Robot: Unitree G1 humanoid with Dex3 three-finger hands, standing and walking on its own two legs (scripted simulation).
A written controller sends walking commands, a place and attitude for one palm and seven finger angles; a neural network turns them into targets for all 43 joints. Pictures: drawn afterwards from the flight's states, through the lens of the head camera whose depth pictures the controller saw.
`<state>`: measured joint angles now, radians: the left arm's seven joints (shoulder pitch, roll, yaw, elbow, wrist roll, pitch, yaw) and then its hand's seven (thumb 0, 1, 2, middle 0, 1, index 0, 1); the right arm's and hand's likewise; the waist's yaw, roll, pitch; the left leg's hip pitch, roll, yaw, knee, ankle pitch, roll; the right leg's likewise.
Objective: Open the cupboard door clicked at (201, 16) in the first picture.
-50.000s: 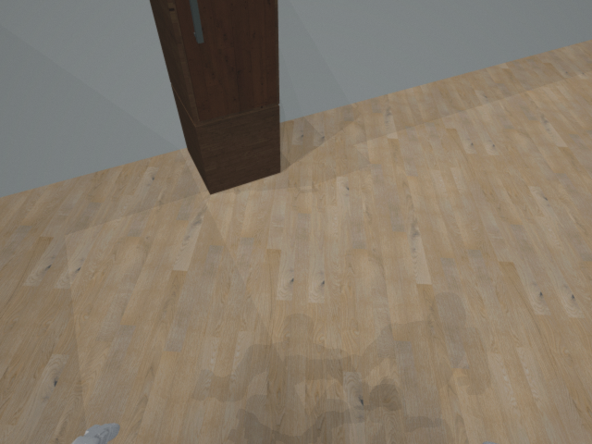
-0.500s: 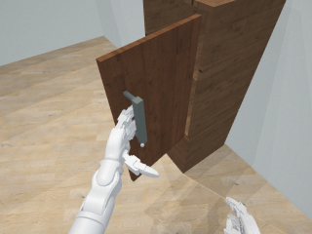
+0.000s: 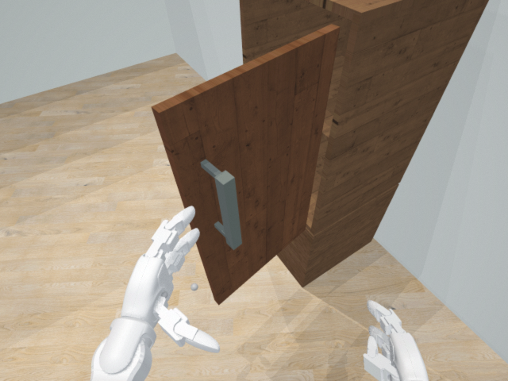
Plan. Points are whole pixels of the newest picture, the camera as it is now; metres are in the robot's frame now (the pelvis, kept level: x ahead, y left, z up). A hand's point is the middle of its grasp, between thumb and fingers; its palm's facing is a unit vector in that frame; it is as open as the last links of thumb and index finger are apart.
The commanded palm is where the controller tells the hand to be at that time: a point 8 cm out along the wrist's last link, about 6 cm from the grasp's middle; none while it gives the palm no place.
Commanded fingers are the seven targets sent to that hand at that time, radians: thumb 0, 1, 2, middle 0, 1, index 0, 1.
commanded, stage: slide the hand sideways off the handle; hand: left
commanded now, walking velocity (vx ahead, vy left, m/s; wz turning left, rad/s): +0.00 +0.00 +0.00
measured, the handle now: (222, 207) +0.36 +0.09 +0.08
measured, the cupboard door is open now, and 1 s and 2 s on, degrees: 100 100 100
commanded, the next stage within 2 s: draw the hand back to the body in 0.30 s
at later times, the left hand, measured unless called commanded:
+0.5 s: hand (162, 306) +0.20 +0.14 +0.08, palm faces -0.07 -1.00 -0.05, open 16.3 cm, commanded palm +0.18 +0.21 +0.09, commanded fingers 0.00 -0.50 0.30 -0.15 -0.30 -0.15 -0.30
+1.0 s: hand (100, 294) +0.20 +0.21 +0.12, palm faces +0.13 -0.96 -0.25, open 15.7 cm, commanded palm +0.16 +0.25 +0.14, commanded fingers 0.00 -0.12 0.47 -0.16 -0.30 -0.16 -0.30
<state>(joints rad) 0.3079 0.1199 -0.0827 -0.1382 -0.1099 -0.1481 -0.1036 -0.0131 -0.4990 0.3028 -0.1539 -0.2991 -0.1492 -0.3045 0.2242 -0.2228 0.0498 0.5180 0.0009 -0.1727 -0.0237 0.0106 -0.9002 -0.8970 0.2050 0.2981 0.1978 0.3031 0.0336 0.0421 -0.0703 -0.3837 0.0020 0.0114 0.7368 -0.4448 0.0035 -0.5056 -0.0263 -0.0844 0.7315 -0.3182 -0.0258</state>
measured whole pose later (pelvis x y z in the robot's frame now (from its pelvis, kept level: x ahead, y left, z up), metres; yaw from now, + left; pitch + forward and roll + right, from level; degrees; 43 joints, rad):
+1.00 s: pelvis +0.00 +0.02 +0.01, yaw +0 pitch +1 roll -1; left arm 0.50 0.27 0.13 -0.40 -0.11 -0.06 -0.06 -0.01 -0.39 0.35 -0.16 -0.30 -0.16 -0.30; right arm 0.25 -0.23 0.06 0.55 0.01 -0.27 -0.07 0.01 -0.90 -0.90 0.21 0.30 0.20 0.30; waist 0.05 0.06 -0.06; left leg -0.27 0.00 0.00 0.69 -0.44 0.02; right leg -0.37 -0.02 -0.09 0.64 -0.29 0.00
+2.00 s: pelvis +0.01 +0.01 +0.03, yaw -1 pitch -5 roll -1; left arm 0.47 0.34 0.33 -0.38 -0.02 -0.10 0.10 0.01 0.88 0.90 -0.22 -0.30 -0.21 -0.31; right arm 0.21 -0.22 0.02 0.67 -0.02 -0.15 -0.06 0.01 -0.90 -0.90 0.21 0.30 0.20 0.30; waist 0.08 0.06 0.03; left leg 0.01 0.01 0.03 0.38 -0.30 0.02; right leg -0.11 0.00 -0.07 0.36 -0.16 -0.01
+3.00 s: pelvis -0.11 +0.03 +0.02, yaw -1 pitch +1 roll -2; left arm 0.52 0.40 0.45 -0.52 0.00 -0.23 0.18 0.01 0.89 0.90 -0.22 -0.30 -0.21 -0.31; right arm 0.23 -0.15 0.01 0.62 -0.02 -0.15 -0.07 0.01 -0.90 -0.90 0.21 0.30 0.20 0.30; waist 0.01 -0.01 0.00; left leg -0.36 0.02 0.02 0.51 -0.16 0.04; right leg -0.35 0.04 0.00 0.79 -0.43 0.01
